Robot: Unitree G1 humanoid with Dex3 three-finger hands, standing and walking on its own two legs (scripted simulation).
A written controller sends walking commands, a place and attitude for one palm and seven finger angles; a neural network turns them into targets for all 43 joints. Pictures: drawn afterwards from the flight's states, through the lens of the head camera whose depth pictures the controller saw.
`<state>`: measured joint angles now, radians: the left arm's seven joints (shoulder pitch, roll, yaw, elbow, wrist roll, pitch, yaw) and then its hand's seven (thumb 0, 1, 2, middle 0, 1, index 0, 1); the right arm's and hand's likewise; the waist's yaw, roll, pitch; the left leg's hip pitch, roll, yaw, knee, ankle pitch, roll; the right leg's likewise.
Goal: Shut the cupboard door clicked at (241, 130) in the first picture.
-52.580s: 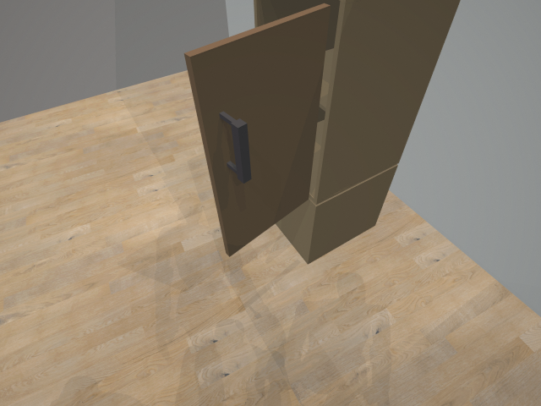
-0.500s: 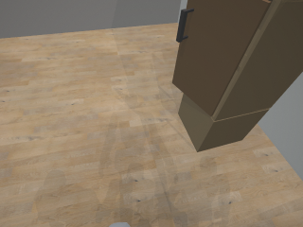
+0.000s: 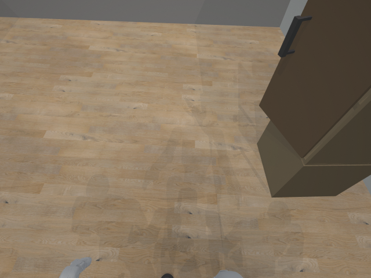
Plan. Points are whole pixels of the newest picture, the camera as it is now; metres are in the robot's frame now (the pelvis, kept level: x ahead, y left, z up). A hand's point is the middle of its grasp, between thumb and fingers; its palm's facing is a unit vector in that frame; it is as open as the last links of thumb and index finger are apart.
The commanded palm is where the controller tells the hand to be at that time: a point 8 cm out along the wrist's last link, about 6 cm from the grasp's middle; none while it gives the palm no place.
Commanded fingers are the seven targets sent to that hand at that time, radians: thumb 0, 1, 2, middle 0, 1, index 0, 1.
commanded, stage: walk to a spot facing it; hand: left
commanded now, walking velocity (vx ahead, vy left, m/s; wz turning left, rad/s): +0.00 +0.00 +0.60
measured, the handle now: (294, 36) +0.87 -0.37 +0.05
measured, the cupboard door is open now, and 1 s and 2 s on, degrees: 20 20 20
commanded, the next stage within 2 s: turn to face it in 1.34 s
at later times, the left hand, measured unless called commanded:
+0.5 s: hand out of the picture -0.03 +0.18 -0.18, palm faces +0.39 -0.89 -0.23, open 7.3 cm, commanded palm none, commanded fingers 0.00 0.90 0.90 -0.20 -0.30 -0.20 -0.30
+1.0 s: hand (38, 269) +0.16 +0.35 -0.17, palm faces +0.49 -0.86 -0.16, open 7.4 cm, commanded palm none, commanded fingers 0.00 0.90 0.90 -0.20 -0.30 -0.20 -0.30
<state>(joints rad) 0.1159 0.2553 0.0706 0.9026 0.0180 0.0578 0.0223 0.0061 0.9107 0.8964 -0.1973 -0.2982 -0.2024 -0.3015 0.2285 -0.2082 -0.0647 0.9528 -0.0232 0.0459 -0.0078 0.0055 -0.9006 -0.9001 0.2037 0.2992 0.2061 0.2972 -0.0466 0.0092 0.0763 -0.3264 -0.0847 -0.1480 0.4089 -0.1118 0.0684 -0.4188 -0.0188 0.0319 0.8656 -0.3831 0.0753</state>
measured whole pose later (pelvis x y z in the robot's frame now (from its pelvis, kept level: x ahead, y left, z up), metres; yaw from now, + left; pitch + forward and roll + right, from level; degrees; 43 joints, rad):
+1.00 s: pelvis +0.14 +0.13 -0.01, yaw +31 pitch -1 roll -1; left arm 0.12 0.21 0.05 0.91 0.02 0.01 -0.02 0.01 0.91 0.90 -0.20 -0.30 -0.20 -0.30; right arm 0.42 -0.14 -0.01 1.04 -0.01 -0.05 -0.02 0.01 -0.90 -0.90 0.20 0.30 0.21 0.30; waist -0.04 -0.03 0.08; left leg 0.09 -0.09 -0.03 0.26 -0.33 0.10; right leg -0.64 -0.10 -0.05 0.89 -0.09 0.04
